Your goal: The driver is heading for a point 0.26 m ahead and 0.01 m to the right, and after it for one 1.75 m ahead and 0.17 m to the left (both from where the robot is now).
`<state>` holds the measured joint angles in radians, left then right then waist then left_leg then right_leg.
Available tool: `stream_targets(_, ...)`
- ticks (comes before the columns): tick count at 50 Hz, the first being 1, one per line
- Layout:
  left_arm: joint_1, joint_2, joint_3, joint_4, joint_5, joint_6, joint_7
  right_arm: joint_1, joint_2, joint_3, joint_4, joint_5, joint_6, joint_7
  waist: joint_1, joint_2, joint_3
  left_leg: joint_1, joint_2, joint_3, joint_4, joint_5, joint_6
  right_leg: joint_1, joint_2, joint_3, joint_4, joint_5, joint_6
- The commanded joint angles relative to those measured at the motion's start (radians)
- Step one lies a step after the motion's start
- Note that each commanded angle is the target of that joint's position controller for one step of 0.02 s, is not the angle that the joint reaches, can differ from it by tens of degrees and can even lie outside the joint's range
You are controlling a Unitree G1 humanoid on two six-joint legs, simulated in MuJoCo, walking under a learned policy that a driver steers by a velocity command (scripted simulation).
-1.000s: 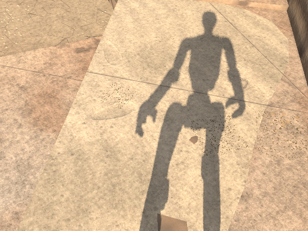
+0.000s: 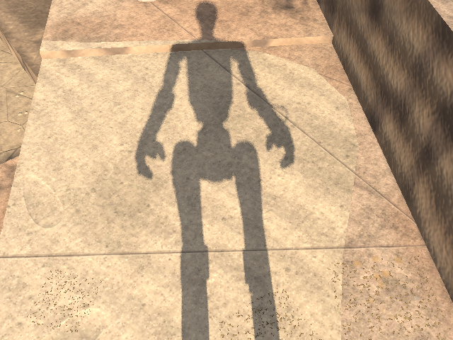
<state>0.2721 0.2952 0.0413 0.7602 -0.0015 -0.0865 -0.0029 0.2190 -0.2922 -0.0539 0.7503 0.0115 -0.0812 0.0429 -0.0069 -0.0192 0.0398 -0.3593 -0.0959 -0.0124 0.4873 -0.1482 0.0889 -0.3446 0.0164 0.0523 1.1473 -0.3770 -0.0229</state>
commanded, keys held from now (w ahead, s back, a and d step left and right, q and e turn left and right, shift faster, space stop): w+q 0.04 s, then q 0.22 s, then no key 0.18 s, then s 0.40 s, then no key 0.16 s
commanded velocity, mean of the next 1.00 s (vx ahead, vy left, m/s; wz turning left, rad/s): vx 0.06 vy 0.00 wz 0.24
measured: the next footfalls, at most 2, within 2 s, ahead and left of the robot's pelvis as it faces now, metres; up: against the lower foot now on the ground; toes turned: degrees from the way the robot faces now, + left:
right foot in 0.34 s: +0.37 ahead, -0.08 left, +0.00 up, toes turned +18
left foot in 0.80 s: +0.19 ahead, +0.13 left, +0.00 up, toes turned +13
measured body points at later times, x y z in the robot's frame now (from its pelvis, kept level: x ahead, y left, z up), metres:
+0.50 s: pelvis +0.21 -0.02 +0.00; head +0.25 -0.02 +0.45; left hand +0.33 +0.27 -0.09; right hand +0.38 -0.28 -0.12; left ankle +0.11 +0.09 -0.66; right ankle +0.33 -0.09 -0.73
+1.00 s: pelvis +0.15 +0.02 +0.01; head +0.16 +0.06 +0.46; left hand +0.16 +0.34 -0.13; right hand +0.32 -0.21 -0.09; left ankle +0.15 +0.12 -0.73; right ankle +0.15 -0.14 -0.63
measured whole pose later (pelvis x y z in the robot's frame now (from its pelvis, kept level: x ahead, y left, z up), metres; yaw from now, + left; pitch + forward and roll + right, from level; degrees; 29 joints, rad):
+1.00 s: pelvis +0.15 +0.02 +0.01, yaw +15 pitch -1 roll -2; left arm 0.18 0.35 0.10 0.89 -0.02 0.07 0.08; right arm 0.20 -0.24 -0.03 0.81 -0.01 0.01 -0.03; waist -0.01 -0.05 0.06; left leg -0.24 0.00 -0.03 0.47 -0.21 0.04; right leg -0.46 0.14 0.18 1.19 -0.45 0.07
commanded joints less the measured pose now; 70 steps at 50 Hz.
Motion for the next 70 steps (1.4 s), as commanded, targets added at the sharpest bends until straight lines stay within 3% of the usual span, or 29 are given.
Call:
stream_targets(1,-0.062,0.124,0.035,-0.118,0.020,-0.034,0.002,0.041,-0.121,-0.028,-0.068,-0.009,-0.005,-0.013,-0.003,0.067,-0.082,0.304,0.268,-0.428,-0.256,0.100,0.187,-0.289,-0.089,0.056,-0.065,0.072,0.017)
stream_targets(6,-0.115,0.074,0.023,-0.137,0.027,-0.004,0.018,0.061,-0.176,-0.048,-0.059,-0.001,0.014,-0.047,0.007,0.073,-0.055,0.147,0.200,-0.250,-0.212,0.586,0.163,-0.227,-0.043,-0.003,-0.309,0.192,0.099)
stream_targets(12,-0.275,0.062,0.020,-0.172,0.009,-0.004,0.001,0.132,-0.164,-0.053,-0.033,0.016,0.074,-0.085,-0.048,0.117,-0.095,0.161,0.152,-0.306,-0.112,0.425,0.058,-0.110,0.052,0.019,-0.605,0.418,0.092)
stream_targets(16,-0.177,0.107,0.039,-0.137,0.020,-0.024,-0.005,0.066,-0.130,-0.047,-0.062,0.002,0.085,-0.095,0.013,0.138,-0.125,0.263,0.165,-0.380,0.057,0.400,0.030,-0.015,0.017,0.042,-0.741,0.452,0.034)
stream_targets(17,-0.126,0.126,0.043,-0.131,0.036,-0.032,0.000,0.064,-0.101,-0.035,-0.075,-0.003,0.081,-0.090,0.034,0.100,-0.189,0.232,0.117,-0.349,0.177,0.358,-0.001,0.140,-0.052,0.070,-0.777,0.618,-0.010)
stream_targets(18,-0.083,0.169,0.045,-0.137,0.054,-0.029,0.008,0.131,-0.053,-0.018,-0.086,-0.023,0.076,-0.086,0.014,-0.075,-0.294,0.069,0.022,-0.270,0.408,-0.079,-0.046,0.399,-0.244,0.254,-0.698,1.043,-0.110)
stream_targets(19,-0.044,0.157,0.045,-0.116,0.053,-0.009,0.005,0.292,-0.055,-0.009,-0.069,-0.003,0.075,-0.081,-0.033,-0.278,-0.392,-0.126,-0.069,-0.218,0.622,-0.599,-0.096,0.575,-0.447,0.538,-0.688,1.114,-0.303)
stream_targets(20,-0.074,0.105,0.036,-0.128,0.014,0.004,0.000,0.315,-0.145,-0.027,-0.032,-0.003,0.085,-0.078,-0.030,-0.154,-0.367,-0.157,0.011,-0.228,0.718,-0.553,-0.123,0.488,-0.444,0.588,-0.724,0.802,-0.303)
stream_targets(21,-0.120,0.067,0.023,-0.142,0.007,0.014,0.000,0.197,-0.184,-0.041,-0.038,0.003,0.105,-0.082,0.001,-0.070,-0.252,-0.184,0.032,-0.195,0.761,-0.480,-0.150,0.386,-0.366,0.471,-0.745,0.632,-0.253)
stream_targets(22,-0.156,0.055,0.012,-0.140,0.015,0.027,-0.003,0.139,-0.176,-0.043,-0.042,0.001,0.125,-0.089,-0.002,-0.029,-0.191,-0.180,0.048,-0.168,0.742,-0.434,-0.163,0.282,-0.312,0.397,-0.779,0.500,-0.216)
stream_targets(25,-0.218,0.082,0.015,-0.121,0.029,0.050,-0.003,0.110,-0.113,-0.032,-0.051,-0.006,0.146,-0.092,-0.030,-0.101,-0.086,-0.054,0.063,-0.098,0.591,-0.366,-0.184,0.063,-0.207,0.229,-0.829,0.575,-0.191)
stream_targets(29,-0.182,0.112,0.028,-0.084,0.012,0.068,0.013,0.102,-0.081,-0.019,-0.039,-0.011,0.135,-0.090,-0.010,-0.119,-0.182,0.005,0.079,-0.057,0.453,-0.317,-0.198,0.162,-0.235,0.197,-0.786,0.846,-0.226)
stream_targets(36,-0.169,0.140,0.038,-0.026,0.005,0.114,0.035,0.063,-0.087,-0.020,-0.014,-0.006,0.140,-0.084,0.019,-0.145,-0.153,0.040,0.091,-0.035,0.305,-0.279,-0.162,0.163,-0.264,0.239,-0.804,0.599,-0.221)
stream_targets(39,-0.163,0.148,0.044,0.000,-0.020,0.135,0.049,0.129,-0.077,-0.023,0.030,-0.004,0.127,-0.065,-0.007,-0.147,-0.138,0.144,0.073,0.004,0.025,-0.098,-0.104,0.126,-0.234,0.221,-0.781,0.483,-0.160)
stream_targets(40,-0.114,0.135,0.043,0.020,-0.028,0.137,0.051,0.108,-0.109,-0.030,0.023,-0.013,0.125,-0.058,0.007,-0.089,-0.107,0.177,0.106,-0.046,-0.081,-0.004,-0.065,0.069,-0.190,0.183,-0.741,0.346,-0.102)
stream_targets(41,-0.053,0.085,0.034,0.024,-0.001,0.130,0.046,0.070,-0.221,-0.056,-0.002,-0.028,0.130,-0.062,0.059,0.178,-0.105,0.238,0.329,-0.279,-0.147,0.257,0.021,-0.062,-0.060,0.036,-0.551,0.069,-0.021)
stream_targets(42,-0.168,0.111,0.047,-0.006,0.011,0.124,0.057,0.048,-0.269,-0.064,-0.026,-0.066,0.127,-0.060,-0.031,0.337,-0.067,0.058,0.523,-0.445,-0.222,0.401,0.209,-0.146,0.086,-0.041,-0.285,-0.299,0.044)
stream_targets(43,-0.204,0.151,0.069,0.008,0.001,0.128,0.064,0.019,-0.201,-0.042,-0.035,-0.096,0.110,-0.062,-0.040,0.198,-0.064,-0.011,0.472,-0.408,-0.226,0.343,0.224,-0.089,0.088,0.106,-0.039,-0.317,0.046)
stream_targets(44,-0.147,0.143,0.075,0.040,-0.018,0.139,0.066,-0.073,-0.165,-0.031,-0.035,-0.078,0.095,-0.064,0.021,0.143,-0.051,0.000,0.386,-0.305,-0.203,0.289,0.152,-0.102,0.120,0.153,0.062,-0.244,0.039)
stream_targets(46,-0.048,0.132,0.078,0.100,-0.015,0.163,0.085,-0.148,-0.115,-0.015,-0.041,-0.024,0.077,-0.062,0.054,0.134,-0.047,0.097,0.326,-0.241,-0.173,0.196,0.084,-0.153,0.120,0.179,0.142,-0.136,0.067)
stream_targets(49,-0.079,0.112,0.071,0.095,-0.025,0.151,0.088,-0.107,-0.043,0.017,-0.010,-0.011,0.073,-0.075,0.025,0.154,-0.042,0.198,0.301,-0.233,-0.186,0.027,0.098,-0.164,0.106,0.156,0.090,-0.047,0.106)
stream_targets(54,-0.108,0.073,0.045,0.102,-0.027,0.136,0.061,-0.059,-0.093,0.011,0.042,-0.016,0.082,-0.091,-0.023,0.210,-0.034,0.260,0.285,-0.281,-0.217,-0.196,0.077,0.000,-0.006,0.023,-0.379,-0.089,0.135)
stream_targets(58,-0.016,0.081,0.042,0.167,-0.024,0.126,0.037,-0.033,-0.140,-0.011,0.070,0.001,0.098,-0.091,-0.019,0.176,0.001,0.185,0.280,-0.311,-0.217,-0.206,0.075,0.143,0.000,-0.043,-0.717,0.018,0.073)
stream_targets(60,0.038,0.079,0.036,0.205,-0.005,0.128,0.030,-0.011,-0.131,-0.016,0.091,0.008,0.091,-0.085,-0.003,0.133,-0.003,0.113,0.246,-0.276,-0.196,-0.129,0.025,0.253,-0.020,-0.020,-0.846,0.199,0.012)
stream_targets(62,0.058,0.130,0.041,0.225,0.006,0.125,0.026,-0.041,-0.074,-0.009,0.074,-0.018,0.065,-0.068,-0.023,-0.073,-0.072,0.088,0.135,-0.106,-0.116,-0.101,-0.045,0.237,-0.112,0.048,-0.748,0.211,-0.055)
stream_targets(63,0.026,0.067,0.023,0.217,0.011,0.107,0.017,-0.109,-0.059,-0.006,0.072,-0.028,0.063,-0.069,0.000,-0.077,-0.053,0.167,0.102,-0.058,-0.069,-0.065,-0.079,0.112,-0.130,0.088,-0.815,0.070,-0.074)
stream_targets(64,-0.013,0.058,0.015,0.212,0.023,0.090,0.016,-0.139,-0.056,-0.009,0.070,-0.028,0.067,-0.073,-0.007,-0.087,-0.022,0.203,0.103,-0.056,-0.054,-0.034,-0.086,0.040,-0.135,0.104,-0.856,-0.013,-0.065)
stream_targets(67,-0.047,0.076,0.008,0.209,0.023,0.054,0.022,-0.110,-0.065,-0.014,0.104,-0.029,0.082,-0.084,-0.020,-0.076,0.021,0.247,0.116,-0.072,-0.059,0.010,-0.071,-0.020,-0.114,0.093,-0.885,-0.027,-0.020)
stream_targets(70,-0.004,0.062,-0.002,0.229,0.012,0.052,0.027,-0.084,-0.063,-0.015,0.140,-0.022,0.081,-0.080,-0.012,-0.050,0.041,0.234,0.117,-0.072,-0.070,-0.004,-0.071,-0.013,-0.098,0.081,-0.886,-0.056,-0.016)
